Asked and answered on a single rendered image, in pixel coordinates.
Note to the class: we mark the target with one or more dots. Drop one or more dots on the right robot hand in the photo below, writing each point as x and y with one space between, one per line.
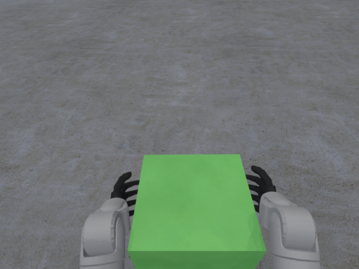
264 182

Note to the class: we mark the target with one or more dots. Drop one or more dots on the right robot forearm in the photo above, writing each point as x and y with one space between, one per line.
293 235

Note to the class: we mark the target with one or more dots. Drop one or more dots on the left robot forearm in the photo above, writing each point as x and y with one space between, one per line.
103 236

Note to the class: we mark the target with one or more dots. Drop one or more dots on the left robot hand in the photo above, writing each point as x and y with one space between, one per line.
120 187

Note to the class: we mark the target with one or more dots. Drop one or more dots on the carton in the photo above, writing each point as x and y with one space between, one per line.
194 212

